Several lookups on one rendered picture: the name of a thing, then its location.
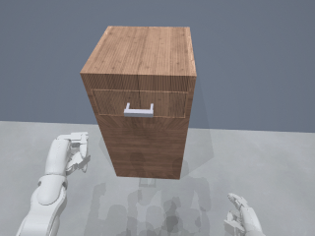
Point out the drawer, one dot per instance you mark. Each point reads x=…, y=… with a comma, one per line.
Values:
x=166, y=103

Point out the left robot forearm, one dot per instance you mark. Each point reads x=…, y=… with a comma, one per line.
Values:
x=47, y=203

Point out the cabinet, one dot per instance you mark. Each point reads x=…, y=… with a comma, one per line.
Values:
x=143, y=58

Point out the handle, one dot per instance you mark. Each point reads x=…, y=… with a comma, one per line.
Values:
x=139, y=112

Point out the right robot hand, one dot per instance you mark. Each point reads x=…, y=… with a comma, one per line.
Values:
x=239, y=224

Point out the left robot hand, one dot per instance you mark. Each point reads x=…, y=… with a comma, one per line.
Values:
x=60, y=152

